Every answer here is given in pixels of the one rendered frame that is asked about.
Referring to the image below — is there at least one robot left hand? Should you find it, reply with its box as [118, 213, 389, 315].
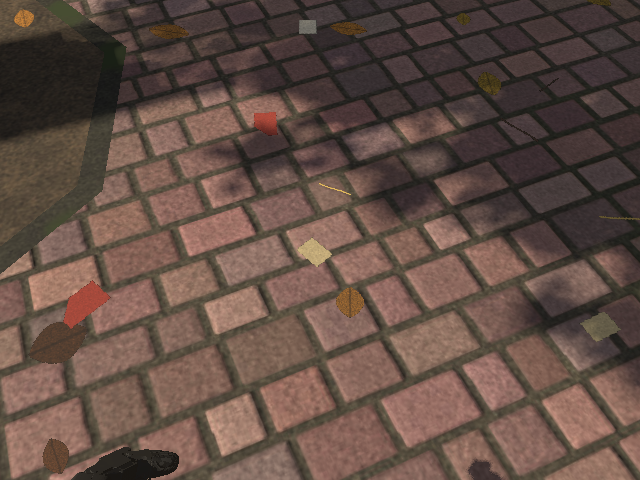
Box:
[71, 447, 179, 480]

